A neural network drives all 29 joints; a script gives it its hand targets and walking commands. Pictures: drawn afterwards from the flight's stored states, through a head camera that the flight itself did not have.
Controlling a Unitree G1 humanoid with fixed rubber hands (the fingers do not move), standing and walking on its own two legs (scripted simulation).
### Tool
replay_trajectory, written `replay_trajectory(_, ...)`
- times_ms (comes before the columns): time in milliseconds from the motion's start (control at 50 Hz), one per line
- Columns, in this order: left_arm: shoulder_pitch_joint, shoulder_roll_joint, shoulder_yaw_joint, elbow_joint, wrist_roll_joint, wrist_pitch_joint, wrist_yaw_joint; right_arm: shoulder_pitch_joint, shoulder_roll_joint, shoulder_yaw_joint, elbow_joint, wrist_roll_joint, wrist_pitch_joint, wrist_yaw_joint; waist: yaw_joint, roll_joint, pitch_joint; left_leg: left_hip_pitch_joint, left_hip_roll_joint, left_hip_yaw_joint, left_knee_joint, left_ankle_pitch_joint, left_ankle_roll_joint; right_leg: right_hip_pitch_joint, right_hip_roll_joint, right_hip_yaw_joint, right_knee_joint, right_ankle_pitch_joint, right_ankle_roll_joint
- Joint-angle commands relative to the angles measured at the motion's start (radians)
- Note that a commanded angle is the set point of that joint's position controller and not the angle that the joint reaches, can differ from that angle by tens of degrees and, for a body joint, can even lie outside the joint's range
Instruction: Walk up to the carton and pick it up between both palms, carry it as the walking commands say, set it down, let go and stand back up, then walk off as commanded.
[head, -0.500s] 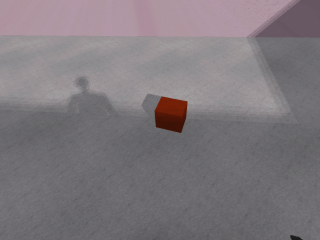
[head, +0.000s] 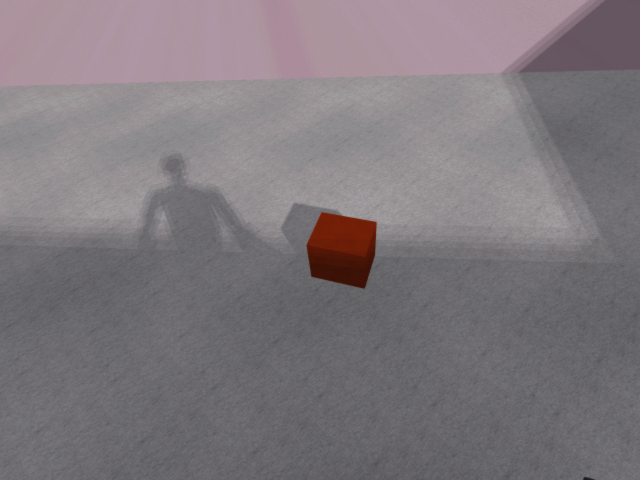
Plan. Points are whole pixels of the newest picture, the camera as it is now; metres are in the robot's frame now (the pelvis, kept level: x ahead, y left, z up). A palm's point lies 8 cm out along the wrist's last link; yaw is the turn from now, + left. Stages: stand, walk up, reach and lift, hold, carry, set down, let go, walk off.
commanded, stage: walk up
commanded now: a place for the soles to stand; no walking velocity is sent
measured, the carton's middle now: (343, 250) +1.02 -0.01 -0.66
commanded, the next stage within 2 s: none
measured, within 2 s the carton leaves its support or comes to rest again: neither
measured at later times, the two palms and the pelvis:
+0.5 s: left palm (108, 468) +0.17 +0.32 -0.09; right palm (607, 454) +0.18 -0.33 -0.10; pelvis +0.11 +0.00 +0.00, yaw +0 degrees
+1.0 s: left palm (131, 397) +0.27 +0.33 -0.10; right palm (574, 385) +0.27 -0.33 -0.10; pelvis +0.20 +0.00 -0.01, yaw +0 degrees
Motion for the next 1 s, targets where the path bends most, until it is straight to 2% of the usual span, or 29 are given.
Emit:
replay_trajectory(0, 0.076, 0.301, 0.133, -0.064, 0.005, -0.006, 0.011, -0.08, -0.198, -0.078, -0.078, -0.016, -0.007, 0.009, 0.069, -0.199, 0.056, -0.194, 0.042, -0.015, -0.181, -0.002, 0.022, 0.192, -0.265, 0.287, -0.337, 0.064, -0.262)
replay_trajectory(40, 0.019, 0.3, 0.126, -0.083, 0.01, 0.008, 0.002, -0.058, -0.182, -0.077, -0.062, -0.016, -0.016, 0.011, 0.056, -0.234, 0.03, -0.084, 0.026, 0.026, -0.312, 0.011, 0.021, 0.15, -0.247, 0.24, -0.303, -0.043, -0.248)
replay_trajectory(80, -0.051, 0.267, 0.115, -0.098, 0.011, 0.019, -0.006, 0.082, -0.187, -0.088, -0.016, -0.016, -0.033, -0.001, -0.029, -0.206, -0.066, 0.162, -0.019, 0.058, -0.512, 0.126, 0.041, 0.085, -0.205, 0.176, -0.121, 0.057, -0.191)
replay_trajectory(100, -0.067, 0.201, 0.092, -0.118, 0.016, 0.026, -0.005, 0.196, -0.235, -0.112, 0.005, -0.032, -0.042, -0.013, -0.08, -0.031, -0.156, 0.411, 0.036, -0.082, -0.551, 0.044, 0.086, -0.104, -0.136, 0.092, 0.137, 0.075, -0.143)
replay_trajectory(120, -0.072, 0.103, 0.055, -0.145, 0.004, 0.022, -0.006, 0.235, -0.338, -0.138, -0.003, -0.043, -0.048, -0.027, -0.117, 0.244, -0.129, 0.521, 0.292, -0.569, -0.739, -0.224, 0.176, -0.404, 0.043, -0.044, 0.422, -0.119, -0.055)
replay_trajectory(140, -0.146, 0.168, 0.071, -0.141, 0.019, 0.03, 0.007, 0.179, -0.378, -0.128, -0.02, -0.027, -0.047, -0.03, -0.118, 0.113, 0.002, 0.453, 0.382, -0.728, -0.815, -0.334, 0.253, -0.542, 0.009, 0.057, 0.461, -0.194, -0.043)
replay_trajectory(160, -0.151, 0.221, 0.084, -0.12, 0.018, 0.028, 0.007, 0.117, -0.367, -0.126, -0.015, -0.019, -0.044, -0.028, -0.074, 0.039, 0.111, 0.337, 0.357, -0.652, -0.775, -0.258, 0.279, -0.52, -0.048, 0.089, 0.426, -0.117, -0.039)
replay_trajectory(220, -0.069, 0.207, 0.095, -0.092, 0.019, 0.012, -0.008, 0.067, -0.299, -0.114, -0.03, -0.022, -0.027, -0.023, -0.042, 0.119, 0.048, 0.288, 0.258, -0.391, -0.684, 0.035, 0.247, -0.34, -0.052, 0.037, 0.273, -0.156, -0.023)
replay_trajectory(300, -0.086, 0.181, 0.09, -0.104, 0.017, 0.004, -0.01, 0.102, -0.299, -0.115, -0.028, -0.018, -0.019, -0.015, -0.071, 0.181, 0.042, 0.307, 0.255, -0.337, -0.627, 0.16, 0.265, -0.269, -0.022, -0.028, 0.092, -0.173, -0.023)
replay_trajectory(360, 0.133, 0.189, 0.104, -0.027, 0.022, -0.02, 0.008, -0.018, -0.226, -0.094, -0.057, -0.019, 0.005, -0.003, 0.051, 0.107, -0.118, 0.103, 0.149, -0.143, -0.35, 0.14, 0.149, 0.205, 0.039, -0.066, -0.157, 0.016, -0.039)
replay_trajectory(380, 0.26, 0.272, 0.133, 0.009, 0.034, -0.03, 0.021, -0.043, -0.159, -0.069, -0.08, -0.013, 0.004, -0.003, 0.107, -0.166, -0.161, -0.086, 0.062, -0.053, -0.042, 0.127, 0.085, 0.394, -0.126, 0.21, -0.276, -0.123, -0.083)
replay_trajectory(400, 0.235, 0.379, 0.158, -0.002, 0.033, -0.033, 0.029, -0.074, -0.109, -0.043, -0.105, -0.014, 0.003, -0.001, 0.114, -0.304, -0.075, -0.398, -0.07, -0.006, 0.118, -0.074, 0.05, 0.462, -0.343, 0.649, -0.428, -0.302, -0.176)
replay_trajectory(420, 0.201, 0.362, 0.156, -0.009, 0.021, -0.027, 0.029, -0.124, -0.193, -0.061, -0.093, -0.016, 0.015, -0.013, 0.117, -0.138, 0.027, -0.47, -0.031, -0.128, 0.172, -0.081, 0.057, 0.386, -0.373, 0.69, -0.411, -0.221, -0.222)
replay_trajectory(440, 0.158, 0.337, 0.147, -0.023, 0.008, -0.026, 0.029, -0.119, -0.212, -0.065, -0.084, -0.014, 0.014, -0.013, 0.09, -0.045, 0.046, -0.443, 0.01, -0.129, 0.174, -0.025, 0.052, 0.37, -0.358, 0.618, -0.379, -0.171, -0.231)
replay_trajectory(500, 0.127, 0.301, 0.139, -0.049, 0.002, -0.012, 0.03, -0.047, -0.204, -0.07, -0.064, -0.013, -0.001, -0.007, 0.063, -0.191, -0.014, -0.307, 0.039, -0.058, -0.028, -0.035, 0.019, 0.388, -0.288, 0.398, -0.279, 0.228, -0.261)
replay_trajectory(520, 0.135, 0.294, 0.134, -0.057, 0.002, -0.01, 0.025, -0.093, -0.191, -0.073, -0.082, -0.017, -0.004, -0.002, 0.072, -0.155, -0.001, -0.272, 0.034, -0.044, -0.083, -0.052, 0.027, 0.328, -0.299, 0.382, -0.287, 0.266, -0.267)
replay_trajectory(580, 0.06, 0.311, 0.129, -0.066, 0.008, 0.005, 0.013, -0.063, -0.194, -0.077, -0.078, -0.012, -0.01, 0.009, 0.057, -0.233, 0.02, -0.107, 0.024, 0.006, -0.232, -0.013, 0.027, 0.174, -0.254, 0.249, -0.263, 0.121, -0.249)
replay_trajectory(620, -0.056, 0.284, 0.122, -0.092, 0.012, 0.017, 0.003, 0.086, -0.178, -0.087, -0.032, -0.01, -0.024, 0.004, -0.032, -0.237, -0.017, 0.1, -0.024, 0.067, -0.454, 0.138, 0.036, 0.08, -0.207, 0.156, -0.128, 0.12, -0.196)
replay_trajectory(640, -0.081, 0.218, 0.094, -0.111, 0.013, 0.022, 0.002, 0.175, -0.215, -0.104, 0.004, -0.021, -0.033, -0.01, -0.082, -0.111, -0.084, 0.311, -0.014, -0.006, -0.497, 0.086, 0.062, -0.073, -0.159, 0.131, 0.053, 0.11, -0.153)
replay_trajectory(660, -0.071, 0.129, 0.061, -0.136, 0.004, 0.023, 0.001, 0.255, -0.32, -0.138, 0.012, -0.039, -0.04, -0.023, -0.132, 0.213, -0.123, 0.483, 0.206, -0.403, -0.648, -0.127, 0.132, -0.325, -0.017, -0.009, 0.419, 0.026, -0.083)
replay_trajectory(680, -0.133, 0.144, 0.071, -0.144, 0.008, 0.031, 0.007, 0.204, -0.355, -0.129, -0.017, -0.029, -0.043, -0.029, -0.128, 0.155, -0.003, 0.443, 0.332, -0.727, -0.796, -0.274, 0.195, -0.538, 0.048, 0.02, 0.489, -0.188, -0.054)
replay_trajectory(700, -0.138, 0.211, 0.082, -0.136, 0.018, 0.032, 0.015, 0.157, -0.369, -0.127, -0.022, -0.014, -0.041, -0.028, -0.095, 0.086, 0.055, 0.37, 0.368, -0.708, -0.763, -0.243, 0.249, -0.546, -0.011, 0.093, 0.484, -0.163, -0.048)
replay_trajectory(740, -0.113, 0.228, 0.092, -0.104, 0.02, 0.026, 0.002, 0.092, -0.296, -0.114, -0.036, -0.014, -0.029, -0.03, -0.051, 0.052, 0.097, 0.315, 0.27, -0.494, -0.69, -0.053, 0.249, -0.468, -0.057, 0.059, 0.403, -0.095, -0.026)
replay_trajectory(800, -0.082, 0.207, 0.098, -0.098, 0.019, 0.014, -0.008, 0.112, -0.288, -0.115, -0.041, -0.015, -0.029, -0.025, -0.07, 0.151, 0.035, 0.313, 0.222, -0.326, -0.643, 0.203, 0.25, -0.346, -0.049, 0.001, 0.247, -0.128, -0.01)
replay_trajectory(860, -0.107, 0.191, 0.091, -0.099, 0.022, 0.016, -0.008, 0.079, -0.294, -0.116, -0.053, -0.013, -0.02, -0.02, -0.068, 0.153, 0.059, 0.261, 0.256, -0.346, -0.648, 0.138, 0.261, -0.285, -0.044, -0.018, 0.146, -0.092, -0.016)
replay_trajectory(900, -0.017, 0.169, 0.086, -0.081, 0.018, 0.0, -0.005, 0.022, -0.272, -0.108, -0.063, -0.017, -0.007, -0.015, -0.033, 0.189, -0.009, 0.234, 0.236, -0.252, -0.578, 0.177, 0.239, -0.135, -0.012, -0.064, 0.005, -0.044, -0.027)
replay_trajectory(940, 0.125, 0.193, 0.103, -0.038, 0.026, -0.015, 0.011, -0.026, -0.228, -0.093, -0.069, -0.017, 0.003, -0.013, 0.055, 0.067, -0.12, 0.103, 0.161, -0.134, -0.319, 0.282, 0.157, 0.209, 0.042, -0.101, -0.14, 0.034, -0.045)
replay_trajectory(960, 0.262, 0.283, 0.14, -0.006, 0.04, -0.025, 0.027, -0.03, -0.146, -0.069, -0.084, -0.007, 0.003, -0.012, 0.118, -0.175, -0.172, -0.071, 0.065, -0.056, 0.048, 0.283, 0.091, 0.377, -0.126, 0.2, -0.273, -0.139, -0.088)
replay_trajectory(980, 0.244, 0.384, 0.16, -0.012, 0.037, -0.03, 0.034, -0.053, -0.107, -0.043, -0.116, -0.009, 0.005, -0.01, 0.107, -0.307, -0.095, -0.389, -0.064, -0.015, 0.172, -0.071, 0.061, 0.449, -0.363, 0.683, -0.425, -0.271, -0.201)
